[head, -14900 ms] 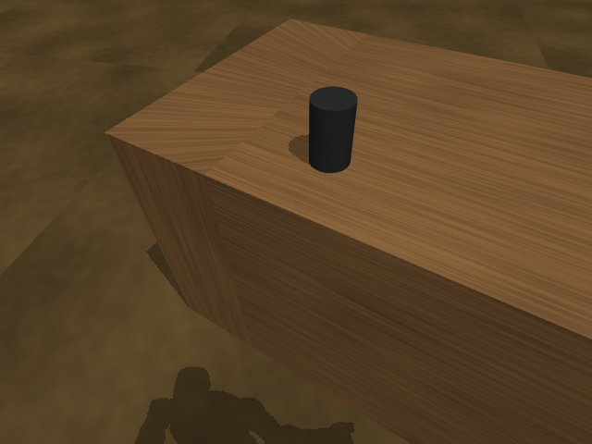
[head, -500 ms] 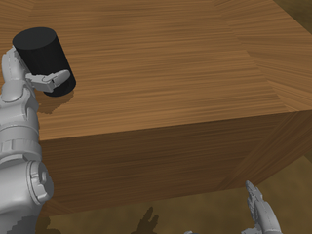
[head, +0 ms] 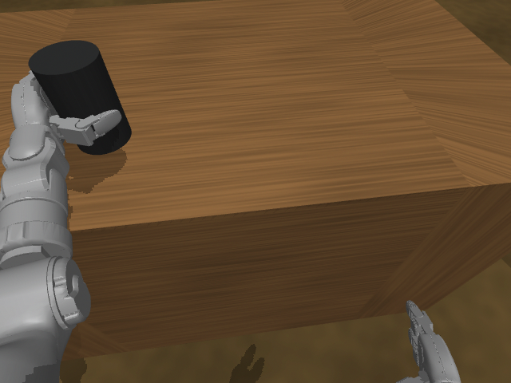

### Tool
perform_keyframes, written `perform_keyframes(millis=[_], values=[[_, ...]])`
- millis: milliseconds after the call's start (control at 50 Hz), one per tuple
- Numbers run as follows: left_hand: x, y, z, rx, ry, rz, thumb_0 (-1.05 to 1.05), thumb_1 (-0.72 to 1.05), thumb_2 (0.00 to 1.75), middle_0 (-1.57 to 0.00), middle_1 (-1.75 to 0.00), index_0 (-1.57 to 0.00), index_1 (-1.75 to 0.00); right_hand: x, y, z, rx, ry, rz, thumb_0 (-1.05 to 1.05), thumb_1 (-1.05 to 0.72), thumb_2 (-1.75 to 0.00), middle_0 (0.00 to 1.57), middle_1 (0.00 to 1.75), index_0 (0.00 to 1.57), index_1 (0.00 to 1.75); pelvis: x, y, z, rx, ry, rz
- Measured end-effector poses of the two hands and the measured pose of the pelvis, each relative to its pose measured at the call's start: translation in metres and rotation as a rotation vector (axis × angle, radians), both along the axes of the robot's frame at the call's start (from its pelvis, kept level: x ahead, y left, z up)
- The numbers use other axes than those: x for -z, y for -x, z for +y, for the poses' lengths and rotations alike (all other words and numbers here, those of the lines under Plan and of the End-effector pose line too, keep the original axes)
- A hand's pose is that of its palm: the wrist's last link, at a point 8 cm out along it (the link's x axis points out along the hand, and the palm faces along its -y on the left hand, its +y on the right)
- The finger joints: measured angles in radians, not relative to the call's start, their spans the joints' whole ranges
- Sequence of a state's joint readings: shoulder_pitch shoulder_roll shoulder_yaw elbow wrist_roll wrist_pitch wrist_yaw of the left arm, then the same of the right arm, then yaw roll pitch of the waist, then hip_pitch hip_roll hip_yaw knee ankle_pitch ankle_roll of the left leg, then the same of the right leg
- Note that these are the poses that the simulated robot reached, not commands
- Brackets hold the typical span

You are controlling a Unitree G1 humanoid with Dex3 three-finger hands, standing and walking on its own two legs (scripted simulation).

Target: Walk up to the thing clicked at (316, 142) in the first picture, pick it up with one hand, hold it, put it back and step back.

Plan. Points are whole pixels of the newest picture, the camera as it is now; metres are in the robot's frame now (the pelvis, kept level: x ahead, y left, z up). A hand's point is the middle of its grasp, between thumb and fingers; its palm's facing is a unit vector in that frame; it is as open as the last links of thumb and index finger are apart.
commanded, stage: lift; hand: left
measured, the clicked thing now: (87, 101) +0.50 +0.21 +0.19
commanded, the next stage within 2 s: hold in 1.44 s
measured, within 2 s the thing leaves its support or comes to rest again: neither
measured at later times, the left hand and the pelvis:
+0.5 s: hand (67, 81) +0.46 +0.20 +0.25, palm faces +0.21 -0.98 -0.01, open 11.4 cm; pelvis +0.01 -0.01 +0.01, yaw +1 degrees
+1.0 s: hand (19, 78) +0.37 +0.19 +0.31, palm faces +0.18 -0.98 +0.00, open 11.4 cm; pelvis -0.02 -0.01 +0.01, yaw +2 degrees
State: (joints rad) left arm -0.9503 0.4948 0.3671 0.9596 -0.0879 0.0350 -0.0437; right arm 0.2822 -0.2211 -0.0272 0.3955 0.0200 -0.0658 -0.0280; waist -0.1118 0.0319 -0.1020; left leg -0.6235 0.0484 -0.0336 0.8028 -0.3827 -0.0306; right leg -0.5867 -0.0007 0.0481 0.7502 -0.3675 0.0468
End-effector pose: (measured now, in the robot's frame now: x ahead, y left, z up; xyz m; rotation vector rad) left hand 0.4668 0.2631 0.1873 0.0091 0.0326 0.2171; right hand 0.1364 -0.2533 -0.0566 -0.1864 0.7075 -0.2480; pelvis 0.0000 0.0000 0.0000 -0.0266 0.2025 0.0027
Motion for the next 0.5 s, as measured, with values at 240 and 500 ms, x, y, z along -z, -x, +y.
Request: perform_keyframes(millis=[240,500], values=[[-0.017,0.000,-0.004,0.012,0.001,-0.018,-0.01,-0.55,1.10,-0.62,-0.98,-0.64,-0.99,-0.012,-0.011,-0.002,-0.015,-0.001,-0.053,-0.01,0.53,-0.06,0.05,0.05,0.06,0.05,-0.004,-0.011,-0.003,-0.001,-0.003,-0.012],[-0.059,0.035,-0.013,0.004,-0.019,-0.087,-0.01,-0.55,1.10,-0.62,-0.99,-0.64,-0.99,-0.006,-0.019,0.003,-0.045,-0.055,-0.091,-0.01,0.53,-0.06,0.05,0.05,0.06,0.05,-0.009,-0.014,-0.006,-0.014,-0.009,-0.073]])
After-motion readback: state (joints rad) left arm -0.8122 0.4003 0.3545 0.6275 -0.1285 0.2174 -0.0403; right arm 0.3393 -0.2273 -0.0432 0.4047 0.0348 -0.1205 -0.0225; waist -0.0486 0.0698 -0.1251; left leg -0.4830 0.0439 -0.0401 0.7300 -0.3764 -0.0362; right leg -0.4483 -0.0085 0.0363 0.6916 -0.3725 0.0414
